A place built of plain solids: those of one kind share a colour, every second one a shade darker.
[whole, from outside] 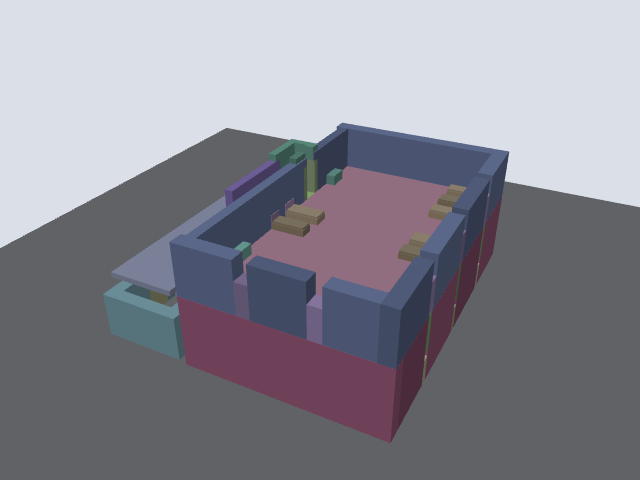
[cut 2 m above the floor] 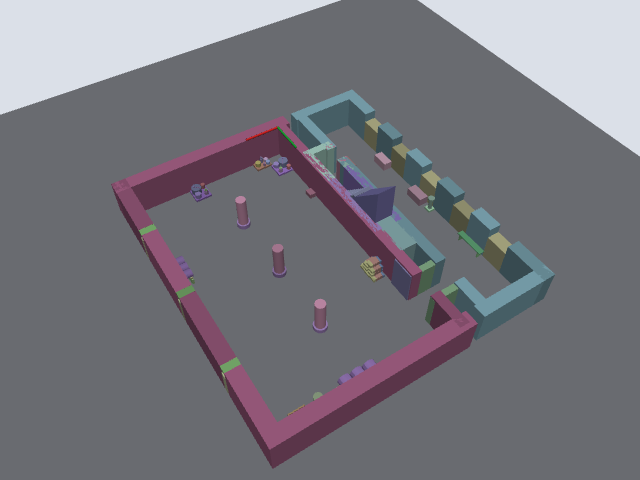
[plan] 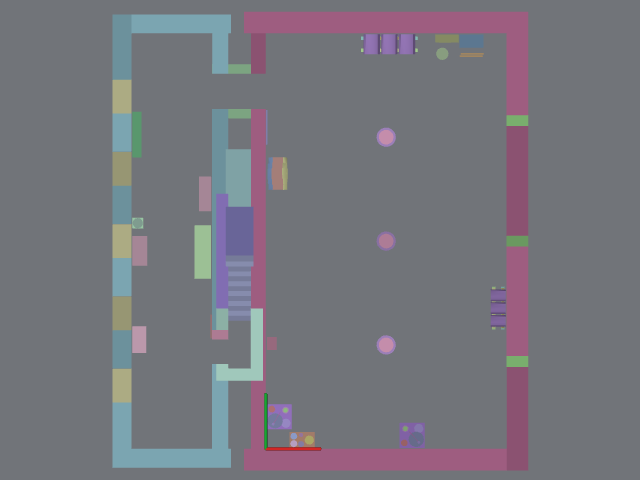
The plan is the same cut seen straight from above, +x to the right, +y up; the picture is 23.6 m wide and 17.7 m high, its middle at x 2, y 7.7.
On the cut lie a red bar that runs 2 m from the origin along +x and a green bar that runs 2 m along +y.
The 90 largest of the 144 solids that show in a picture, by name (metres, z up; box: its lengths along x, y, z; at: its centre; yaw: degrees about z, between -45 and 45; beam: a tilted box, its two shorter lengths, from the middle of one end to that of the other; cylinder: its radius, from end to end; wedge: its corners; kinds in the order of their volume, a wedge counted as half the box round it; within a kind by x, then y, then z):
{
 "wall_undercroft_1": {"box": [0.55, 13.08, 4.26], "at": [-0.28, 5.99, 1.83]},
 "wall_undercroft_2": {"box": [0.55, 2.04, 4.26], "at": [-0.28, 14.85, 1.83]},
 "wall_undercroft_3": {"box": [10.48, 0.8, 4.26], "at": [4.44, -0.4, 1.83]},
 "wall_undercroft_4": {"box": [10.48, 0.8, 4.26], "at": [4.44, 15.72, 1.83]},
 "wall_undercroft_5": {"box": [0.8, 3.82, 4.26], "at": [9.28, 1.11, 1.83]},
 "wall_undercroft_6": {"box": [0.8, 4.04, 4.26], "at": [9.28, 5.44, 1.83]},
 "wall_undercroft_7": {"box": [0.8, 4.04, 4.26], "at": [9.28, 9.88, 1.83]},
 "wall_undercroft_8": {"box": [0.8, 3.82, 4.26], "at": [9.28, 14.21, 1.83]},
 "wall_dorter_1": {"box": [0.55, 10.52, 2.8], "at": [-0.28, 4.71, 5.37]},
 "wall_dorter_2": {"box": [0.55, 5.0, 2.8], "at": [-0.28, 13.37, 5.37]},
 "wall_dorter_3": {"box": [3.17, 0.8, 2.8], "at": [0.79, -0.4, 5.37]},
 "wall_dorter_4": {"box": [2.74, 0.8, 2.8], "at": [4.44, -0.4, 5.37]},
 "wall_dorter_5": {"box": [10.48, 0.8, 2.8], "at": [4.44, 15.72, 5.37]},
 "wall_dorter_6": {"box": [3.17, 0.8, 2.8], "at": [8.1, -0.4, 5.37]},
 "wall_dorter_7": {"box": [0.8, 3.75, 2.8], "at": [9.28, 1.07, 5.37]},
 "wall_dorter_8": {"box": [0.8, 3.89, 2.8], "at": [9.28, 5.44, 5.37]},
 "wall_dorter_9": {"box": [0.8, 3.89, 2.8], "at": [9.28, 9.88, 5.37]},
 "wall_dorter_10": {"box": [0.8, 3.75, 2.8], "at": [9.28, 14.25, 5.37]},
 "wall_cloister_1": {"box": [0.7, 2.41, 2.75], "at": [-5.3, 0.5, 1.07]},
 "wall_cloister_2": {"box": [0.7, 1.41, 2.75], "at": [-5.3, 3.66, 1.07]},
 "wall_cloister_3": {"box": [0.7, 1.41, 2.75], "at": [-5.3, 6.33, 1.07]},
 "wall_cloister_4": {"box": [0.7, 1.41, 2.75], "at": [-5.3, 8.99, 1.07]},
 "wall_cloister_5": {"box": [0.7, 1.41, 2.75], "at": [-5.3, 11.66, 1.07]},
 "wall_cloister_6": {"box": [0.7, 2.41, 2.75], "at": [-5.3, 14.82, 1.07]},
 "wall_cloister_7": {"box": [4.37, 0.7, 2.75], "at": [-3.47, -0.35, 1.07]},
 "wall_cloister_8": {"box": [4.37, 0.7, 2.75], "at": [-3.47, 15.67, 1.07]},
 "wall_cloister_9": {"box": [0.6, 3.73, 2.75], "at": [-1.68, 1.27, 1.07]},
 "wall_cloister_10": {"box": [0.6, 8.5, 2.75], "at": [-1.68, 8.28, 1.07]},
 "wall_cloister_11": {"box": [0.6, 2.09, 2.75], "at": [-1.68, 14.88, 1.07]},
 "floor_dorter_1": {"box": [8.88, 15.32, 0.4], "at": [4.44, 7.66, 4.07]},
 "over_cloister_1": {"box": [3.57, 15.92, 0.3], "at": [-3.47, 7.66, 3.49]},
 "wall_left_1": {"box": [0.45, 4.68, 6.97], "at": [-0.33, 7.06, 3.19]},
 "wall_right_1": {"box": [0.45, 4.68, 6.97], "at": [-1.6, 7.06, 3.19]},
 "wall_dayfoot_1": {"box": [0.45, 0.62, 3.71], "at": [-1.6, 2.82, 1.55]},
 "wall_dayfoot_2": {"box": [0.45, 1.14, 3.71], "at": [-1.6, 4.6, 1.55]},
 "wall_dayfoot_3": {"box": [1.73, 0.45, 3.71], "at": [-0.96, 2.74, 1.55]},
 "wall_dayfoot_4": {"box": [0.45, 2.66, 3.71], "at": [-0.33, 3.84, 1.55]},
 "fill_under_steps_1": {"wedge": [[-1.48, 4.53, -0.3], [-1.48, 4.53, -0.24], [-1.48, 8.92, -0.3], [-1.48, 8.92, 4.06], [-0.45, 4.53, -0.3], [-0.45, 4.53, -0.24], [-0.45, 8.92, -0.3], [-0.45, 8.92, 4.06]]},
 "mass_under_head_1": {"box": [1.03, 2.13, 4.27], "at": [-0.96, 9.98, 1.83]},
 "wall_dayhead_1": {"box": [0.45, 2.54, 3.1], "at": [-1.6, 10.22, 5.52]},
 "wall_dayhead_2": {"box": [1.73, 0.45, 3.1], "at": [-0.96, 11.27, 5.52]},
 "wall_dayhead_3": {"box": [0.45, 1.02, 3.1], "at": [-0.33, 9.46, 5.52]},
 "wall_dayhead_4": {"box": [0.45, 0.62, 3.1], "at": [-0.33, 11.18, 5.52]},
 "wall_cloister_under_light_1": {"box": [0.7, 1.25, 1.75], "at": [-5.3, 2.33, 0.57]},
 "wall_cloister_under_light_2": {"box": [0.7, 1.25, 1.75], "at": [-5.3, 5.0, 0.57]},
 "wall_cloister_under_light_3": {"box": [0.7, 1.25, 1.75], "at": [-5.3, 7.66, 0.57]},
 "wall_cloister_under_light_4": {"box": [0.7, 1.25, 1.75], "at": [-5.3, 10.32, 0.57]},
 "wall_cloister_under_light_5": {"box": [0.7, 1.25, 1.75], "at": [-5.3, 12.99, 0.57]},
 "wall_dorter_under_light_1": {"box": [0.7, 0.8, 1.75], "at": [2.72, -0.4, 4.84]},
 "wall_dorter_under_light_2": {"box": [0.7, 0.8, 1.75], "at": [6.16, -0.4, 4.84]},
 "wall_dorter_under_light_3": {"box": [0.8, 0.55, 1.75], "at": [9.28, 3.22, 4.84]},
 "wall_dorter_under_light_4": {"box": [0.8, 0.55, 1.75], "at": [9.28, 7.66, 4.84]},
 "wall_dorter_under_light_5": {"box": [0.8, 0.55, 1.75], "at": [9.28, 12.1, 4.84]},
 "bed_frame_dorter_1": {"box": [1.88, 0.76, 0.38], "at": [0.97, 6.36, 4.46]},
 "bed_frame_dorter_2": {"box": [1.94, 0.88, 0.36], "at": [1.0, 7.87, 4.45]},
 "bed_frame_dorter_3": {"box": [2.0, 0.82, 0.37], "at": [7.85, 11.43, 4.45]},
 "bed_frame_dorter_4": {"box": [1.98, 0.8, 0.37], "at": [7.86, 12.88, 4.45]},
 "bed_frame_dorter_5": {"box": [1.96, 0.76, 0.31], "at": [7.87, 14.48, 4.42]},
 "bed_frame_dorter_6": {"box": [1.91, 0.79, 0.33], "at": [7.9, 6.7, 4.43]},
 "bed_frame_dorter_7": {"box": [1.85, 0.89, 0.32], "at": [7.92, 8.04, 4.43]},
 "jamb_slype_1": {"box": [1.98, 0.35, 1.96], "at": [-0.99, 12.36, 0.93]},
 "jamb_slype_2": {"box": [1.98, 0.35, 1.96], "at": [-0.99, 14.01, 0.93]},
 "wall_undercroft_over_light_1": {"box": [0.8, 0.4, 2.12], "at": [9.28, 3.22, 2.9]},
 "wall_undercroft_over_light_2": {"box": [0.8, 0.4, 2.12], "at": [9.28, 7.66, 2.9]},
 "wall_undercroft_over_light_3": {"box": [0.8, 0.4, 2.12], "at": [9.28, 12.1, 2.9]},
 "wall_undercroft_under_light_1": {"box": [0.8, 0.4, 1.75], "at": [9.28, 3.22, 0.57]},
 "wall_undercroft_under_light_2": {"box": [0.8, 0.4, 1.75], "at": [9.28, 7.66, 0.57]},
 "wall_undercroft_under_light_3": {"box": [0.8, 0.4, 1.75], "at": [9.28, 12.1, 0.57]},
 "pier_undercroft_1": {"cylinder": 0.27, "from": [4.44, 3.83, 0.26], "to": [4.44, 3.83, 1.94]},
 "pier_undercroft_2": {"cylinder": 0.27, "from": [4.44, 7.66, 0.25], "to": [4.44, 7.66, 1.94]},
 "pier_undercroft_3": {"cylinder": 0.27, "from": [4.44, 11.49, 0.24], "to": [4.44, 11.49, 1.94]},
 "bed_pallet_dorter_1": {"box": [1.76, 0.7, 0.11], "at": [1.0, 6.36, 4.7]},
 "bed_pallet_dorter_2": {"box": [1.82, 0.82, 0.11], "at": [1.03, 7.87, 4.69]},
 "bed_pallet_dorter_3": {"box": [1.88, 0.76, 0.11], "at": [7.82, 11.43, 4.69]},
 "bed_pallet_dorter_4": {"box": [1.86, 0.74, 0.11], "at": [7.83, 12.88, 4.69]},
 "bed_pallet_dorter_5": {"box": [1.84, 0.7, 0.11], "at": [7.84, 14.48, 4.63]},
 "bed_pallet_dorter_6": {"box": [1.79, 0.73, 0.11], "at": [7.87, 6.7, 4.65]},
 "bed_pallet_dorter_7": {"box": [1.73, 0.83, 0.11], "at": [7.89, 8.04, 4.65]},
 "chest_cloister_1": {"box": [0.51, 0.98, 0.54], "at": [-4.66, 4.03, 0.22]},
 "chest_cloister_2": {"box": [0.55, 1.1, 0.54], "at": [-4.65, 7.3, 0.22]},
 "chest_cloister_3": {"box": [0.45, 1.29, 0.66], "at": [-2.24, 9.4, 0.28]},
 "jamb_day_head_1": {"box": [0.55, 0.35, 2.02], "at": [-0.28, 9.8, 5.28]},
 "jamb_day_head_2": {"box": [0.55, 0.35, 2.02], "at": [-0.28, 11.05, 5.28]},
 "chest_dorter_1": {"box": [0.45, 1.13, 0.61], "at": [0.26, 2.83, 4.57]},
 "chest_dorter_2": {"box": [0.51, 1.13, 0.58], "at": [0.29, 12.88, 4.56]},
 "laver_trough_cloister_1": {"box": [0.61, 1.98, 0.41], "at": [-2.32, 7.26, 0.66]},
 "jamb_day_foot_1": {"box": [0.6, 0.35, 2.07], "at": [-1.68, 4.21, 0.98]},
 "tub_stand_undercroft_1": {"box": [0.93, 0.93, 0.17], "at": [0.5, 1.18, 0.04]},
 "tub_stand_undercroft_2": {"box": [0.93, 0.93, 0.17], "at": [5.4, 0.5, 0.04]},
 "door_leaf_slype_1": {"box": [0.06, 1.28, 1.94], "at": [0.03, 11.85, 0.92]}
}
